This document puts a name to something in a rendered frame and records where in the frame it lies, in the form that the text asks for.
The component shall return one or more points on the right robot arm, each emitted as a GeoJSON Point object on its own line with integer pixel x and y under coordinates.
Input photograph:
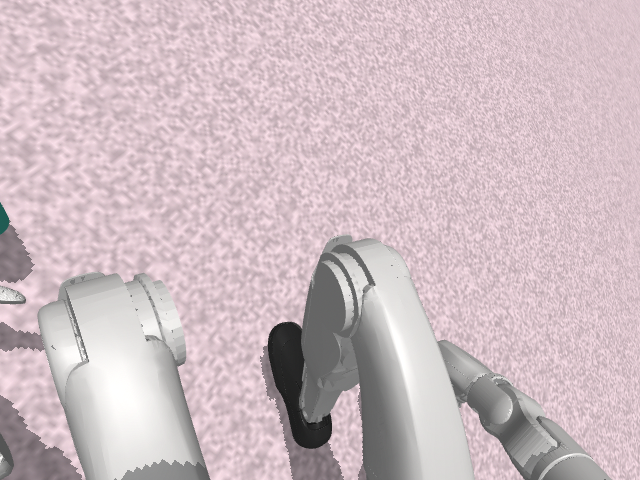
{"type": "Point", "coordinates": [538, 447]}

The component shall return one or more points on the left robot hand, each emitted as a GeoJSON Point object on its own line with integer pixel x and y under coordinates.
{"type": "Point", "coordinates": [10, 296]}

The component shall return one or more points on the can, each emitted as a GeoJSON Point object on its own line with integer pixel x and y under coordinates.
{"type": "Point", "coordinates": [4, 220]}

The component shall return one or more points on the right robot foot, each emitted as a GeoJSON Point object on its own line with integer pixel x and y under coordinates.
{"type": "Point", "coordinates": [287, 362]}

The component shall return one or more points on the right robot hand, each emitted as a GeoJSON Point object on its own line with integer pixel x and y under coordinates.
{"type": "Point", "coordinates": [464, 369]}

